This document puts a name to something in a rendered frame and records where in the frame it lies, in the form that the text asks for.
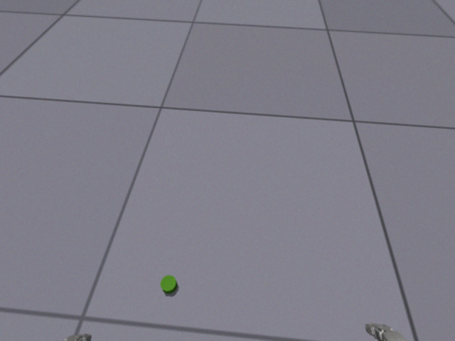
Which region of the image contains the right robot hand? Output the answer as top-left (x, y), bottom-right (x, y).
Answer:
top-left (365, 323), bottom-right (406, 341)

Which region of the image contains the tin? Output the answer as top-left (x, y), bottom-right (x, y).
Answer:
top-left (161, 275), bottom-right (177, 294)

